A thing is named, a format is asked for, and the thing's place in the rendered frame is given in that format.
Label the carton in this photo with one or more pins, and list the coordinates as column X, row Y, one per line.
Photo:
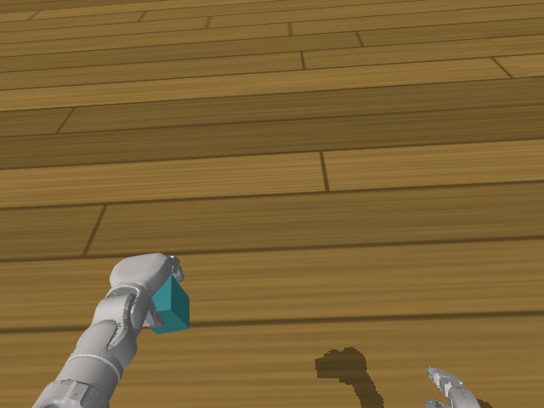
column 173, row 304

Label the left robot arm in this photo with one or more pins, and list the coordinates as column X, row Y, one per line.
column 95, row 367

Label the right robot hand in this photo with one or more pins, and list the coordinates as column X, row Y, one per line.
column 451, row 387

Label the left robot hand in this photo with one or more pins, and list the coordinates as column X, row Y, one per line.
column 150, row 271

